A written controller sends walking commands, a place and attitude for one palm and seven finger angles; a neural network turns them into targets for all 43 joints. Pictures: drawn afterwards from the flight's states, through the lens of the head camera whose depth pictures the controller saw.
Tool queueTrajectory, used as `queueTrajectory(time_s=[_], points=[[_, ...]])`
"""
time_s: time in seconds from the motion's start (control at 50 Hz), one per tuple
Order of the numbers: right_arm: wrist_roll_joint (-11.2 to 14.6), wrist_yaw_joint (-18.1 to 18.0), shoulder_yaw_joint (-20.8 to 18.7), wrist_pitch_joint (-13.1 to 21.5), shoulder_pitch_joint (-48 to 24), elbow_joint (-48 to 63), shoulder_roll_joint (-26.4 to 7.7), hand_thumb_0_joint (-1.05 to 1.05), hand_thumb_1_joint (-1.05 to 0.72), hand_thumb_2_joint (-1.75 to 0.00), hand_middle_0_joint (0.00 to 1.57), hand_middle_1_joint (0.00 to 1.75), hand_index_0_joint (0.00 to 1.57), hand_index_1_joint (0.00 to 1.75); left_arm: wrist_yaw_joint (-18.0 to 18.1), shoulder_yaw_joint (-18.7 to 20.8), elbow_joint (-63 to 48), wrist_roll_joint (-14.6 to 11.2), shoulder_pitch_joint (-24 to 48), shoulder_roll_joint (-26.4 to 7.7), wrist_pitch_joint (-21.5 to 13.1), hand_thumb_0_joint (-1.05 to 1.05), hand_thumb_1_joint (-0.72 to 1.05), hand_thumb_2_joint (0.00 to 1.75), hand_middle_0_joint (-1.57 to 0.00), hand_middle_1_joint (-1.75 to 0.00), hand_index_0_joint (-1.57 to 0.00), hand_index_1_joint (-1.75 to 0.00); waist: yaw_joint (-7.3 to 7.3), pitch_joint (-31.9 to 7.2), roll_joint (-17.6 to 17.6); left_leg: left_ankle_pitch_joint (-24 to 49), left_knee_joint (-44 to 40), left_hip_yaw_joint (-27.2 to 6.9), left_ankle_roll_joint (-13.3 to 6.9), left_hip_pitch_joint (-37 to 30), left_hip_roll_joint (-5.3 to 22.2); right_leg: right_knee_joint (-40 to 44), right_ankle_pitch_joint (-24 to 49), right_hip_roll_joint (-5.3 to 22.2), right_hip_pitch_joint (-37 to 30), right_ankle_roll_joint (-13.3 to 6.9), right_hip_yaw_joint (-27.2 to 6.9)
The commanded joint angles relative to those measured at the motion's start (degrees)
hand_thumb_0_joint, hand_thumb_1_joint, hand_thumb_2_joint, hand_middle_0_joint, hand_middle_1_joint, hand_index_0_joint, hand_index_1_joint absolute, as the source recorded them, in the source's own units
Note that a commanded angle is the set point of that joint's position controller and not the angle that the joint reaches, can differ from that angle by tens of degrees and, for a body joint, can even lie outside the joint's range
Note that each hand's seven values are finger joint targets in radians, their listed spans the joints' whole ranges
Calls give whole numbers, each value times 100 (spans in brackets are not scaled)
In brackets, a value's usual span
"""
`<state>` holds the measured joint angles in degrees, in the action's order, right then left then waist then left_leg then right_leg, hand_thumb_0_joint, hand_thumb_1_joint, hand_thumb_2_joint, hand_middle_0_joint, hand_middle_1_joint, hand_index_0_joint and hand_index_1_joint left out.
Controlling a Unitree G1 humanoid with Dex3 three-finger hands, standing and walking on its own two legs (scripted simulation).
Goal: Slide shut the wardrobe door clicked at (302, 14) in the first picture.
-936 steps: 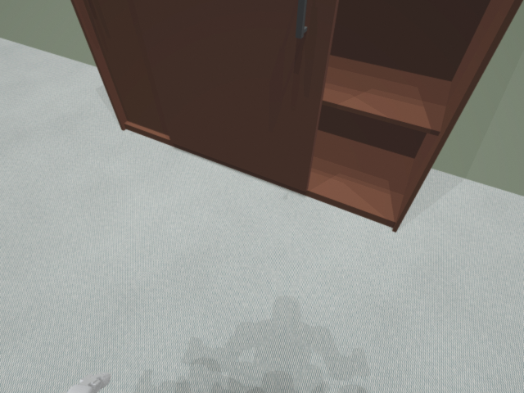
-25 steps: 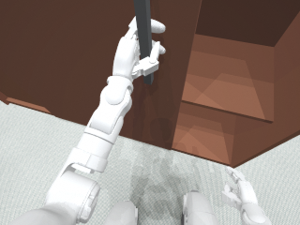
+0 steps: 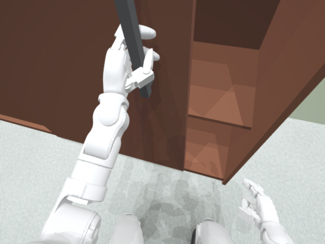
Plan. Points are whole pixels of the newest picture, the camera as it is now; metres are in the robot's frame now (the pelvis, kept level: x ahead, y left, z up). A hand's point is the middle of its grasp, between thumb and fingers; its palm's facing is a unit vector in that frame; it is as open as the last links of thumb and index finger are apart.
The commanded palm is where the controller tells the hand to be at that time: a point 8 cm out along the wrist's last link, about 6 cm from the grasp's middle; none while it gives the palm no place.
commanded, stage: step sideways, sliding the door along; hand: left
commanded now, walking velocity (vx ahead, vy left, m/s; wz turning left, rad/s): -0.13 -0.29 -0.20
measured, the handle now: (140, 46) +0.44 +0.11 +0.20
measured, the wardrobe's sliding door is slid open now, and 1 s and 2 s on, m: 0.23 0.00 0.00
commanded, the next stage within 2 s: stop walking and hold the door there in 0.84 s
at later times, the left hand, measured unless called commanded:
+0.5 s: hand (252, 92) +0.37 -0.10 +0.18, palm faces -0.05 -0.99 -0.15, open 6.1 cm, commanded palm +0.35 -0.10 +0.19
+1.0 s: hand (282, 93) +0.37 -0.15 +0.18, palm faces +0.31 -0.94 -0.13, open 6.6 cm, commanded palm +0.33 -0.12 +0.17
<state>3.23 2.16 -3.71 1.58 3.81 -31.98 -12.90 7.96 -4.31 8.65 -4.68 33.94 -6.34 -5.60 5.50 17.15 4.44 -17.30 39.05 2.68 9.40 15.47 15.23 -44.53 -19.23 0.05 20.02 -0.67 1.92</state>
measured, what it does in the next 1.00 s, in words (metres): steps to the right: left foot, then right foot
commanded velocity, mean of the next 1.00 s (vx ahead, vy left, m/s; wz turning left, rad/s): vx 0.06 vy -0.25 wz -0.14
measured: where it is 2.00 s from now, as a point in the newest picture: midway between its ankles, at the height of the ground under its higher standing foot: outside the picture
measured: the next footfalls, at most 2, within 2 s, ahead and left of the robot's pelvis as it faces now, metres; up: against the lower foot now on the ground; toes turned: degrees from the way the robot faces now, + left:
left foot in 0.22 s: +0.02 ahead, +0.10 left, +0.00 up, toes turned +9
right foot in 0.48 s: +0.03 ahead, -0.29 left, +0.00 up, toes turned -7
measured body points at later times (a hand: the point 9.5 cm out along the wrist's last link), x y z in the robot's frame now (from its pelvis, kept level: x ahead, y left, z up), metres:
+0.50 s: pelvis -0.04 -0.16 +0.00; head +0.04 -0.20 +0.44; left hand +0.37 -0.05 +0.19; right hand +0.16 -0.37 -0.12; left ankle -0.02 +0.09 -0.70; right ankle -0.01 -0.28 -0.71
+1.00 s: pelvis -0.07 -0.36 +0.00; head +0.01 -0.37 +0.44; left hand +0.35 -0.10 +0.19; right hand +0.10 -0.57 -0.12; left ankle -0.04 -0.09 -0.70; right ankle -0.06 -0.50 -0.71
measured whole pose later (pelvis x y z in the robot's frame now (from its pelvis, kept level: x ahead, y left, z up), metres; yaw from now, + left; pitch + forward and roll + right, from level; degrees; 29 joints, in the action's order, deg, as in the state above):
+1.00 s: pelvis -0.07 -0.36 +0.00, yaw -5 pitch -3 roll -2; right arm 3.5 1.9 -1.3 0.0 6.0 -36.5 -11.9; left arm 7.5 12.5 26.6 -6.2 39.5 -19.2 -6.1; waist 6.4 14.3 5.2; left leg -16.1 38.1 1.7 7.6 16.6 20.2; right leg -40.8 -19.3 1.0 17.6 0.6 1.4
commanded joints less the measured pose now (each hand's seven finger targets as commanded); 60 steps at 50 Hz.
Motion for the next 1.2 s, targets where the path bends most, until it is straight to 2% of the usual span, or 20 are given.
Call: queueTrajectory(time_s=[0.0,0.02,0.14,0.18,0.22,0.44,0.48,0.5,0.52,0.56,0.64,0.66,0.7,0.72,0.92,0.94,0.98,1.0,1.08,1.18], points=[[174,-95,-10,191,-479,854,-113,0,-90,-90,20,30,20,30,-484,-1279,-1925,388,2705,456,-691,0,90,90,-45,-140,-45,-140,-789,-3435,-1606,-291,1333,443,-1248,-167,-793,1885,4698,946,-1868,-248,-958],[118,-137,-120,189,-469,850,-205,0,-90,-90,20,30,20,30,-478,-1025,-1881,351,2485,155,-685,0,90,90,-45,-140,-45,-140,-639,-3555,-2889,-1695,2284,86,-1011,454,-1285,1783,5550,1222,-2071,-461,-2027],[-63,-214,-48,213,-477,553,-145,0,-90,-90,20,30,20,30,-405,-1520,-2307,220,2504,837,-893,0,90,90,-45,-140,-45,-140,-813,-3714,-1658,-167,-834,230,-759,-128,-1058,975,5819,912,-2570,-657,-1186],[-131,-240,-181,112,-353,519,-334,0,-90,-90,20,30,20,30,-436,-1457,-2186,220,2583,631,-951,0,90,90,-45,-140,-45,-140,-893,-3901,-953,2172,-1888,-46,-968,-1915,-251,359,4215,697,-1269,-384,-897],[-133,-94,-325,163,-236,672,-604,0,-90,-90,20,30,20,30,-579,-1392,-2047,181,2622,674,-968,0,90,90,-45,-140,-45,-140,-808,-4244,450,5834,-1170,-1578,-2110,-3644,1685,-1139,-613,112,986,70,-664],[98,-104,-91,-109,-403,605,-499,0,-90,-90,20,30,20,30,-505,-813,-1324,263,2922,211,-699,0,90,90,-45,-140,-45,-140,-757,-3314,369,3000,223,508,-1262,-1501,437,1512,1219,-77,-1159,94,421],[181,-181,2,-55,-375,583,-209,0,-90,-90,20,30,20,30,-412,-764,-1190,315,2899,35,-642,0,90,90,-45,-140,-45,-140,-783,-3303,-989,590,1304,721,-1380,-337,-546,1989,3859,665,-1845,-246,-397],[99,-215,-81,-77,-472,609,-201,0,-90,-90,20,30,20,30,-396,-653,-995,306,2761,-109,-585,0,90,90,-45,-140,-45,-140,-632,-3387,-2757,-1650,2177,412,-906,780,-1127,1854,5143,1273,-2224,-834,-1960],[-3,-259,-100,-60,-506,525,-222,0,-90,-90,20,30,20,30,-357,-593,-1100,320,2753,-206,-547,0,90,90,-45,-140,-45,-140,-491,-3453,-2926,-2103,2893,-124,-838,952,-1096,1764,5342,1498,-2213,-1004,-2314],[-76,-303,-6,84,-515,366,-132,0,-90,-90,20,30,20,30,-355,-1042,-1608,218,3072,373,-611,0,90,90,-45,-140,-45,-140,-693,-3269,-1691,-1768,1987,-247,-888,841,-1040,1455,5077,1297,-2020,-994,-1690],[-95,-328,-67,-65,-300,292,-225,0,-90,-90,20,30,20,30,-298,-1018,-1557,154,3026,392,-800,0,90,90,-45,-140,-45,-140,-805,-3806,-1529,559,-1199,493,-804,-532,-1165,909,4728,892,-2151,-657,-940],[-95,-355,-129,-67,-333,314,-324,0,-90,-90,20,30,20,30,-332,-1140,-1512,116,3065,448,-820,0,90,90,-45,-140,-45,-140,-875,-3695,-1212,1520,-1838,416,-885,-1357,-813,631,4028,739,-1499,-460,-747],[-35,-214,-245,21,-260,586,-632,0,-90,-90,20,30,20,30,-533,-1638,-1572,-6,3271,991,-773,0,90,90,-45,-140,-45,-140,-841,-3895,543,4366,-1420,-1824,-2054,-3153,1420,-831,-5,101,951,11,-372],[13,-77,-224,77,-246,587,-677,0,-90,-90,20,30,20,30,-589,-1400,-1315,22,3204,795,-708,0,90,90,-45,-140,-45,-140,-743,-4003,205,4075,-1309,-1975,-2414,-3105,1813,-1650,-870,89,1142,-8,-824],[107,-34,-200,133,-13,412,-803,0,-90,-90,20,30,20,30,-452,-415,-700,7,3566,-136,-619,0,90,90,-45,-140,-45,-140,-764,-3408,1189,3001,-468,236,-1428,-1818,594,782,119,-133,-569,100,413],[41,-143,-288,9,400,-152,-1150,0,-90,-90,20,30,20,30,-145,2969,1479,284,2263,-3614,-554,0,90,90,-45,-140,-45,-140,-441,-3476,1072,2740,-71,568,-1232,-1583,338,1425,670,-300,-766,189,512],[81,-221,-196,27,339,67,-764,0,-90,-90,20,30,20,30,-247,2680,1550,352,2216,-3574,-568,0,90,90,-45,-140,-45,-140,-337,-3360,-1187,803,1915,780,-1094,346,-884,2188,3562,606,-2276,-221,-708],[74,-239,-159,81,164,132,-683,0,-90,-90,20,30,20,30,-303,2504,1384,384,2336,-3582,-581,0,90,90,-45,-140,-45,-140,-369,-3526,-2496,-1648,2983,341,-1044,1675,-1347,2029,4981,1478,-2982,-663,-2236],[-39,-476,154,292,92,-181,-660,0,-90,-90,20,30,20,30,-116,3116,1675,353,1870,-3905,-605,0,90,90,-45,-140,-45,-140,-382,-3416,-747,-1154,1852,-489,-942,1611,-1131,1579,4771,1670,-2933,-920,-2134],[-27,-503,-25,334,332,-52,-1029,0,-90,-90,20,30,20,30,-34,3786,2402,360,1273,-4615,-784,0,90,90,-45,-140,-45,-140,-344,-3511,-1455,-747,885,-14,-868,1441,-1540,1825,6095,1874,-3378,-597,-1886]])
